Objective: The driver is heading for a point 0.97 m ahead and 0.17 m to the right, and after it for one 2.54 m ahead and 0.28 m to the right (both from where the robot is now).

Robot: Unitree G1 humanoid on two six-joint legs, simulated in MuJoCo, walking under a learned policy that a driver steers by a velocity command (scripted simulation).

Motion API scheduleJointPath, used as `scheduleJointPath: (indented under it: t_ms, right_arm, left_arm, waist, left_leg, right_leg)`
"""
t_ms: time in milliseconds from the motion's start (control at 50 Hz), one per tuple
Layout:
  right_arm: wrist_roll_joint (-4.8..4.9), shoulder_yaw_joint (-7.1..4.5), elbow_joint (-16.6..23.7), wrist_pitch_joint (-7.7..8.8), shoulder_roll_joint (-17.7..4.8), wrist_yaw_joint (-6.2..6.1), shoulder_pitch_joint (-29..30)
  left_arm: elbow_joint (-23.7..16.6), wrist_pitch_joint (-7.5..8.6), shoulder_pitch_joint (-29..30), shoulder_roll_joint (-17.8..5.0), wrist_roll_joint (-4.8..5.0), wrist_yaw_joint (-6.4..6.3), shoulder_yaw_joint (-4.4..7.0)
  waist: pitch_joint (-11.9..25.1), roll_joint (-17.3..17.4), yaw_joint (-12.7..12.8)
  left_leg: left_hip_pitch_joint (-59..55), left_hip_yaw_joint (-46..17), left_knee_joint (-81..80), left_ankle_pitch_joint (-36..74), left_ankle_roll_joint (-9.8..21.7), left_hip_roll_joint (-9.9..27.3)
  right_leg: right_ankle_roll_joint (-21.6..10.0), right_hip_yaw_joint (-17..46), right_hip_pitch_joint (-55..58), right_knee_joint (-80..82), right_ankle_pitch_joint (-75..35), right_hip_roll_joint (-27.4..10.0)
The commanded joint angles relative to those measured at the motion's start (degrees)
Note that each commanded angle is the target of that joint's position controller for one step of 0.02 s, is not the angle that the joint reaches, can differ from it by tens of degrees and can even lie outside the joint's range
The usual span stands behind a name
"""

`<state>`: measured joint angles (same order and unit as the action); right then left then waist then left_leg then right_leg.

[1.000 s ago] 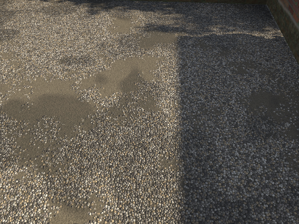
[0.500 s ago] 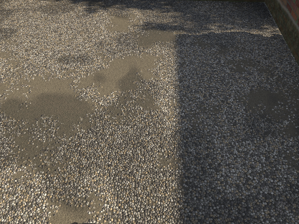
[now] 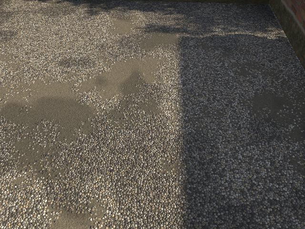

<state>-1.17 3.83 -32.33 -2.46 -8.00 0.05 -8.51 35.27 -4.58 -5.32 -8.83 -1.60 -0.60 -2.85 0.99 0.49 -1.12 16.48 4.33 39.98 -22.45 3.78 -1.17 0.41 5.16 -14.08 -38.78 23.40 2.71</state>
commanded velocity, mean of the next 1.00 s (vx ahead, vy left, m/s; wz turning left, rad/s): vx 0.47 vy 0.00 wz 0.00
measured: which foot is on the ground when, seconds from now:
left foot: down 0.00-1.00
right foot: down 0.00-1.00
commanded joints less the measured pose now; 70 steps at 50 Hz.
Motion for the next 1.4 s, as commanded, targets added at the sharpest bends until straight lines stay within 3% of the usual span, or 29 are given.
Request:
scheduleJointPath:
  t_ms: [20, 60, 80, 120, 140, 180, 220, 260, 300, 320, 360, 380, 440, 480, 500, 540, 560, 600, 640, 680, 720, 740, 780, 800, 860, 960, 1360, 1380, 1400]
  right_arm:
    - [-0.01, -0.9, 6.62, 0.78, -3.44, 0.34, 7.73]
    - [-0.91, -0.92, 5.76, 1.08, -2.98, 0.72, 4.95]
    - [-0.14, -1.03, 4.49, 1.16, -3.35, -0.14, 1.47]
    - [0.46, -1.11, 5.29, 0.78, -3.9, -0.48, 4.41]
    - [0.0, -0.9, 6.64, 0.79, -3.45, 0.35, 7.72]
    - [-0.12, -0.99, 4.73, 0.95, -3.38, -0.12, 1.83]
    - [-0.21, -0.91, 6.49, 0.95, -3.39, 0.39, 7.2]
    - [-0.08, -1.05, 4.7, 1.05, -3.49, -0.16, 1.76]
    - [0.38, -1.07, 5.35, 0.74, -3.82, -0.48, 4.18]
    - [-0.1, -0.91, 6.66, 0.81, -3.45, 0.35, 7.44]
    - [-0.95, -0.95, 5.77, 1.13, -3.05, 0.7, 4.73]
    - [-0.16, -1.06, 4.51, 1.19, -3.39, -0.16, 1.25]
    - [-0.03, -0.91, 6.64, 0.79, -3.46, 0.32, 7.55]
    - [-0.93, -0.93, 5.78, 1.09, -3.0, 0.71, 4.77]
    - [-0.15, -1.04, 4.53, 1.17, -3.35, -0.14, 1.27]
    - [0.45, -1.12, 5.32, 0.8, -3.9, -0.49, 4.21]
    - [-0.01, -0.91, 6.66, 0.8, -3.47, 0.33, 7.55]
    - [-0.13, -1.0, 4.77, 0.96, -3.39, -0.12, 1.64]
    - [-0.22, -0.92, 6.5, 0.96, -3.41, 0.38, 7.03]
    - [-0.09, -1.05, 4.73, 1.06, -3.49, -0.16, 1.58]
    - [0.37, -1.08, 5.39, 0.75, -3.82, -0.48, 4.0]
    - [-0.11, -0.92, 6.68, 0.83, -3.46, 0.34, 7.29]
    - [-0.96, -0.96, 5.8, 1.14, -3.06, 0.7, 4.58]
    - [-0.17, -1.06, 4.55, 1.21, -3.39, -0.16, 1.08]
    - [-0.13, -0.77, 6.32, 0.84, -3.38, 0.3, 6.58]
    - [-1.11, 0.08, 3.87, 1.53, -1.55, 0.77, 2.74]
    - [0.16, -2.1, -0.41, 1.01, -4.97, 1.25, -1.15]
    - [1.1, -2.57, -0.75, 0.59, -6.44, 0.2, -1.42]
    - [-0.59, -2.63, -2.45, -0.15, -9.01, -0.16, -7.26]
  left_arm:
    - [-6.66, 0.65, 7.9, -3.97, 0.08, 0.03, 0.9]
    - [-6.28, 0.4, 6.36, -4.35, -0.23, 0.05, 1.16]
    - [-4.68, 0.97, 3.12, -3.57, 0.03, -0.21, 1.15]
    - [-5.07, 1.16, 4.92, -3.08, 0.01, -0.13, 0.88]
    - [-6.67, 0.64, 7.9, -3.96, 0.07, 0.03, 0.9]
    - [-4.67, 0.89, 3.45, -3.62, 0.02, -0.13, 1.11]
    - [-6.6, 0.65, 7.51, -3.92, -0.03, 0.01, 0.87]
    - [-4.71, 0.97, 3.55, -3.68, 0.06, -0.22, 1.16]
    - [-4.98, 1.13, 4.76, -3.07, -0.01, -0.1, 0.83]
    - [-6.6, 0.66, 7.72, -4.03, 0.03, 0.04, 0.9]
    - [-6.23, 0.44, 6.29, -4.43, -0.23, 0.02, 1.17]
    - [-4.63, 1.01, 3.08, -3.62, 0.05, -0.26, 1.15]
    - [-6.64, 0.62, 7.87, -3.99, 0.07, 0.01, 0.9]
    - [-6.25, 0.36, 6.33, -4.38, -0.24, 0.03, 1.16]
    - [-4.65, 0.93, 3.1, -3.58, 0.04, -0.23, 1.14]
    - [-5.05, 1.13, 4.91, -3.09, 0.02, -0.15, 0.88]
    - [-6.65, 0.6, 7.89, -3.98, 0.06, 0.02, 0.9]
    - [-4.65, 0.86, 3.45, -3.63, 0.03, -0.15, 1.1]
    - [-6.58, 0.62, 7.51, -3.94, -0.03, 0.0, 0.87]
    - [-4.69, 0.94, 3.56, -3.69, 0.07, -0.24, 1.15]
    - [-4.97, 1.1, 4.78, -3.08, 0.0, -0.12, 0.83]
    - [-6.59, 0.63, 7.73, -4.04, 0.02, 0.03, 0.9]
    - [-6.2, 0.4, 6.3, -4.45, -0.23, 0.0, 1.17]
    - [-4.6, 0.97, 3.09, -3.62, 0.06, -0.27, 1.14]
    - [-6.23, 0.54, 7.01, -3.92, -0.03, 0.04, 0.86]
    - [-4.82, 0.07, 5.77, -2.68, -0.36, 0.06, 0.29]
    - [-0.67, -0.25, 1.12, -4.91, 0.35, 0.05, 1.82]
    - [-0.04, 0.09, 1.07, -5.33, 0.63, -0.51, 2.0]
    - [0.19, 0.03, -4.11, -4.19, -1.88, -1.38, 0.22]
  waist:
    - [-0.55, 0.69, -0.17]
    - [4.1, 0.23, -0.74]
    - [8.63, 0.09, 0.08]
    - [2.68, 0.93, 0.56]
    - [-0.55, 0.73, -0.14]
    - [7.21, 0.21, 0.05]
    - [0.26, 0.72, -0.19]
    - [7.47, -0.04, 0.04]
    - [2.61, 0.96, 0.51]
    - [-0.4, 0.68, -0.18]
    - [4.22, 0.13, -0.76]
    - [8.73, -0.05, 0.03]
    - [-0.52, 0.72, -0.17]
    - [4.14, 0.27, -0.74]
    - [8.69, 0.11, 0.06]
    - [2.73, 0.93, 0.54]
    - [-0.53, 0.76, -0.14]
    - [7.26, 0.22, 0.03]
    - [0.28, 0.74, -0.19]
    - [7.51, -0.04, 0.01]
    - [2.64, 0.95, 0.49]
    - [-0.39, 0.7, -0.17]
    - [4.24, 0.15, -0.76]
    - [8.77, -0.04, 0.01]
    - [-0.88, 0.48, -0.05]
    - [3.14, -0.93, -0.43]
    - [4.45, 0.21, -0.02]
    - [4.21, 0.11, 0.18]
    - [5.78, -0.68, 0.6]
  left_leg:
    - [1.75, -5.13, -6.98, 19.37, 0.38, 5.03]
    - [-0.42, -4.31, -5.48, 21.46, 0.12, 4.76]
    - [-1.98, -6.21, -8.53, 11.15, 0.34, 5.13]
    - [0.71, -7.45, -10.42, 8.53, 0.68, 5.61]
    - [1.83, -5.1, -6.99, 19.26, 0.39, 5.09]
    - [-1.21, -6.27, -8.8, 10.72, 0.44, 5.19]
    - [1.41, -4.87, -6.68, 19.34, 0.31, 4.92]
    - [-1.49, -6.17, -8.65, 10.92, 0.38, 5.21]
    - [0.79, -7.24, -10.34, 8.41, 0.68, 5.56]
    - [1.59, -4.92, -6.84, 19.31, 0.36, 5.03]
    - [-0.57, -4.09, -5.31, 21.5, 0.1, 4.78]
    - [-2.14, -5.94, -8.34, 11.28, 0.31, 5.14]
    - [1.71, -4.84, -6.81, 19.43, 0.37, 5.12]
    - [-0.46, -4.03, -5.31, 21.53, 0.1, 4.85]
    - [-2.04, -5.91, -8.36, 11.28, 0.33, 5.22]
    - [0.66, -7.15, -10.26, 8.62, 0.68, 5.71]
    - [1.8, -4.83, -6.83, 19.3, 0.38, 5.19]
    - [-1.25, -5.98, -8.64, 10.81, 0.42, 5.29]
    - [1.39, -4.6, -6.53, 19.35, 0.3, 5.02]
    - [-1.53, -5.88, -8.5, 10.98, 0.36, 5.31]
    - [0.76, -6.97, -10.21, 8.41, 0.67, 5.67]
    - [1.58, -4.66, -6.7, 19.29, 0.35, 5.13]
    - [-0.6, -3.83, -5.18, 21.48, 0.07, 4.88]
    - [-2.16, -5.66, -8.2, 11.28, 0.29, 5.24]
    - [1.63, -4.98, -7.47, 18.43, 0.52, 5.4]
    - [-2.47, -5.82, -12.05, 18.21, -0.28, 6.37]
    - [-11.28, -7.63, -19.64, 29.26, 1.93, 7.6]
    - [-10.17, -8.57, -18.73, 27.63, 1.81, 7.05]
    - [-12.82, -12.52, -24.22, 29.58, 4.69, 8.67]
  right_leg:
    - [-1.16, 1.73, -1.57, 3.65, -18.35, -1.68]
    - [-1.37, 2.12, 0.1, 2.89, -20.74, -2.07]
    - [-1.3, 1.37, 3.58, 3.56, -9.57, -1.12]
    - [-1.19, 1.09, 1.14, 4.22, -7.39, -0.69]
    - [-1.13, 1.72, -1.64, 3.58, -18.21, -1.63]
    - [-1.32, 1.4, 3.0, 3.52, -9.47, -1.05]
    - [-1.19, 1.9, -1.41, 3.64, -18.8, -1.74]
    - [-1.36, 1.37, 3.08, 3.46, -9.5, -1.02]
    - [-1.21, 1.2, 1.04, 4.19, -7.67, -0.73]
    - [-1.18, 1.84, -1.64, 3.58, -18.65, -1.65]
    - [-1.42, 2.21, 0.04, 2.81, -21.08, -2.05]
    - [-1.34, 1.45, 3.51, 3.47, -9.91, -1.1]
    - [-1.16, 1.77, -1.76, 3.46, -18.5, -1.59]
    - [-1.37, 2.16, -0.08, 2.7, -20.9, -1.97]
    - [-1.29, 1.42, 3.41, 3.37, -9.74, -1.03]
    - [-1.18, 1.13, 0.98, 4.03, -7.51, -0.61]
    - [-1.12, 1.75, -1.83, 3.4, -18.34, -1.54]
    - [-1.32, 1.45, 2.83, 3.33, -9.61, -0.97]
    - [-1.18, 1.94, -1.61, 3.46, -18.91, -1.64]
    - [-1.36, 1.42, 2.9, 3.29, -9.62, -0.94]
    - [-1.2, 1.25, 0.85, 4.02, -7.75, -0.64]
    - [-1.17, 1.87, -1.84, 3.41, -18.73, -1.55]
    - [-1.41, 2.25, -0.16, 2.66, -21.15, -1.95]
    - [-1.33, 1.5, 3.32, 3.31, -9.99, -1.02]
    - [-1.27, 2.4, -1.94, 4.32, -17.15, -1.66]
    - [-1.06, 5.15, 1.44, 10.46, -17.36, -3.54]
    - [-0.21, 4.05, 3.26, 17.35, -17.36, -5.29]
    - [0.0, 2.74, 3.45, 14.79, -14.44, -3.74]
    - [-2.69, 4.09, 3.69, 15.54, -13.46, -4.94]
